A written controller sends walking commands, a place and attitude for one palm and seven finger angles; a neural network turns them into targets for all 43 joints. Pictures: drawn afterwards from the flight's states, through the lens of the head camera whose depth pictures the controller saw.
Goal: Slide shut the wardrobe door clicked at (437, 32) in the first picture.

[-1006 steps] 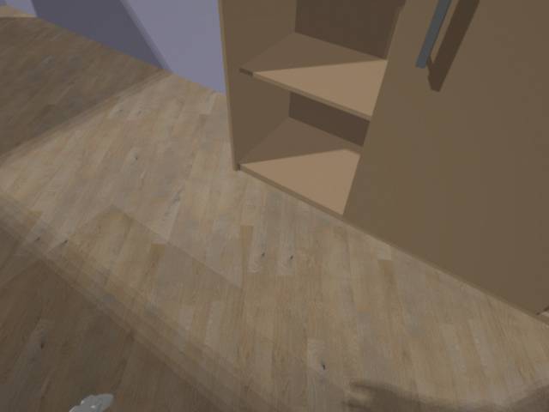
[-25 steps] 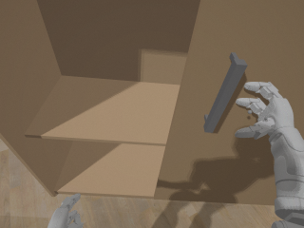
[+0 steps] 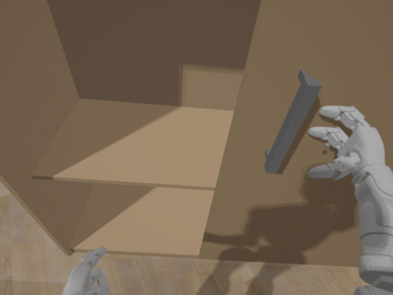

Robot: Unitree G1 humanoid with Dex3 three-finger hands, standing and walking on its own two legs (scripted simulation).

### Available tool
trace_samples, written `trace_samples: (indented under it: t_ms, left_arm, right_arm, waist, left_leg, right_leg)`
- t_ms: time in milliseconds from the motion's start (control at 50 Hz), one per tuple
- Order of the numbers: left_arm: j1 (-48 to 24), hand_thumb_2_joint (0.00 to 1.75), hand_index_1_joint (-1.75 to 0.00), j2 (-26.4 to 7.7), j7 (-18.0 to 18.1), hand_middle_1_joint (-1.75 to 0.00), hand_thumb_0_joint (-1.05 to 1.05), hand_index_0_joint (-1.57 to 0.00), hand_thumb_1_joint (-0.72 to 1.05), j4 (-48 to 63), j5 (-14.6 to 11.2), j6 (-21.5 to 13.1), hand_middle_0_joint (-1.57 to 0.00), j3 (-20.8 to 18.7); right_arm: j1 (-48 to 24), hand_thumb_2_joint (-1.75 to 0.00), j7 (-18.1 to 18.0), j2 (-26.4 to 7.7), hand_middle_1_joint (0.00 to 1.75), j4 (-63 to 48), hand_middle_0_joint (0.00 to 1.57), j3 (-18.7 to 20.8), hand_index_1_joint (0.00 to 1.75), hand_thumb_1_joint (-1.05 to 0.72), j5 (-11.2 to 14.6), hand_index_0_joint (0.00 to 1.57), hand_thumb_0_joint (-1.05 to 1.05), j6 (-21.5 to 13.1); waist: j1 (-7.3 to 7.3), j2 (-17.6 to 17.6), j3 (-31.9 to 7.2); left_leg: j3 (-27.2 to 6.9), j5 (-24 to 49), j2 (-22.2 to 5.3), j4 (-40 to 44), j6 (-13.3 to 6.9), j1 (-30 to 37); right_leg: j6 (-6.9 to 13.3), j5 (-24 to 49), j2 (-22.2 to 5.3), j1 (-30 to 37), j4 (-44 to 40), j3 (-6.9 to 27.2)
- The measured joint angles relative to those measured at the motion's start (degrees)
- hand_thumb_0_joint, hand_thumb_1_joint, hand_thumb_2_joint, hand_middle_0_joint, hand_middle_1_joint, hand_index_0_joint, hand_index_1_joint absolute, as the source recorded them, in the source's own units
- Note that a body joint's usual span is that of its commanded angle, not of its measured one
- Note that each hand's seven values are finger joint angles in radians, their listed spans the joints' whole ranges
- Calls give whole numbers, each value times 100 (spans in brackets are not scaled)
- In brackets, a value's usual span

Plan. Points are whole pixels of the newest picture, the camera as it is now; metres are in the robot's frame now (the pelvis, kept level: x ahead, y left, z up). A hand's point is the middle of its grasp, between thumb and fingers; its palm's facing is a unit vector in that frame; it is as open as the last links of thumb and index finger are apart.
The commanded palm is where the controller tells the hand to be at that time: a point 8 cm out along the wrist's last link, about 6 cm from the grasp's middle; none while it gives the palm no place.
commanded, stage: move the hooked fingers beside the handle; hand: right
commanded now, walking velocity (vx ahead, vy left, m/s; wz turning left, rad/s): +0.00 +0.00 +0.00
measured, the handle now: (285, 126) +0.42 -0.13 +0.17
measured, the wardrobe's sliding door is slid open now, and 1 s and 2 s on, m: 0.62 0.62 0.62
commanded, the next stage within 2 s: feel for the door with the fingertips in 0.56 s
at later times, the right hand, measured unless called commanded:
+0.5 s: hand (330, 147) +0.36 -0.21 +0.17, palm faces +0.00 +1.00 -0.05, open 14.0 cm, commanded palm +0.33 -0.26 +0.17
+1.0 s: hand (309, 146) +0.37 -0.17 +0.17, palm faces -0.05 +1.00 -0.04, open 14.0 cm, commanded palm +0.34 -0.23 +0.17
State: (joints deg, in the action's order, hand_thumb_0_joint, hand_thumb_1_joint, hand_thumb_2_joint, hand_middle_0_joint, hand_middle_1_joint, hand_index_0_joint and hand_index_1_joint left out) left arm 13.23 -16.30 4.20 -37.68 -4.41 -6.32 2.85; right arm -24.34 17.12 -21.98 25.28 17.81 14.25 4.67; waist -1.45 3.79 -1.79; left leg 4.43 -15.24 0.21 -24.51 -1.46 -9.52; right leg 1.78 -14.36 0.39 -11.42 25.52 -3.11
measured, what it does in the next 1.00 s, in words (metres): stands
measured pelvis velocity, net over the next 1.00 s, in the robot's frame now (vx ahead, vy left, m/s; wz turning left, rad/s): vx -0.01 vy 0.00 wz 0.00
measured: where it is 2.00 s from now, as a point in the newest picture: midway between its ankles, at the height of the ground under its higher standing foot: outside the picture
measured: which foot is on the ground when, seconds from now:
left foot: down 0.00-1.00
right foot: down 0.00-1.00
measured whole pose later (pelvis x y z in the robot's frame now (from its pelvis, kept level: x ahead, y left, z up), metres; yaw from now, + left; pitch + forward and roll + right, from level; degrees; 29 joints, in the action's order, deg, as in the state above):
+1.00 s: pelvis -0.01 +0.00 +0.00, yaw +0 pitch +0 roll +0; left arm 12.0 -15.9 4.1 -38.1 -4.5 -6.4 2.9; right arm -24.0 13.6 -18.1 21.1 13.4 14.0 6.3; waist -1.2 4.0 -1.3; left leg 4.7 -15.0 0.2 -24.7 -1.6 -9.4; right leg 1.6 -13.9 0.4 -11.3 25.5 -2.8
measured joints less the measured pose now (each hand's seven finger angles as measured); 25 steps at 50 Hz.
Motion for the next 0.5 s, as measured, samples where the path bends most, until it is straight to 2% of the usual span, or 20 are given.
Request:
trace_samples:
  t_ms: [160, 280, 360, 500]
  left_arm:
    - [78, 90, -30, -43, 5, -30, 1, -21, 91, 38, -27, 32, -20, -30]
    - [24, 90, -30, -71, 53, -30, 1, -21, 91, -32, -39, -1, -20, -30]
    - [-45, 90, -30, -57, 58, -30, 1, -21, 91, -48, -32, -14, -20, -10]
    - [-19, 90, -30, -10, 33, -30, 1, -21, 91, 49, -32, -12, -20, 20]
  right_arm:
    - [272, -30, 86, -69, 120, -204, 30, 105, 120, 50, 55, 30, -1, 76]
    - [184, -30, 70, -14, 120, -223, 30, -46, 120, 50, 66, 30, -1, 69]
    - [60, -30, 33, 14, 120, -132, 30, -108, 120, 50, 53, 30, -1, 60]
    - [29, -30, 61, -103, 120, 55, 30, 54, 120, 50, 28, 30, -1, 29]
  waist:
    - [23, 30, -6]
    - [65, 31, 40]
    - [47, 29, 49]
    - [-14, 15, 7]
  left_leg:
    - [10, -15, 17, -13, -13, 34]
    - [69, -15, 6, -32, -20, 44]
    - [74, -1, 9, -35, -26, 26]
    - [27, 15, 36, -27, -42, 1]
  right_leg:
    - [-13, -23, -17, 21, 33, 12]
    - [-16, -8, -5, 2, 68, 71]
    - [-20, 10, -8, -14, 67, 76]
    - [-35, 20, -35, -10, 38, 32]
